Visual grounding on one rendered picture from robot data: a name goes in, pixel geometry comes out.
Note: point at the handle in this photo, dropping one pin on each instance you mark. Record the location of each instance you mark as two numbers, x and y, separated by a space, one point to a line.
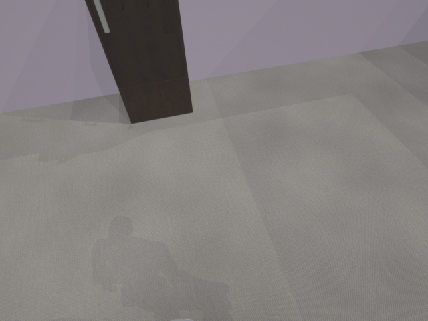
101 16

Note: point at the cupboard door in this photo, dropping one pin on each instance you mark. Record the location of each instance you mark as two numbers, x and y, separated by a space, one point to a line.
143 43

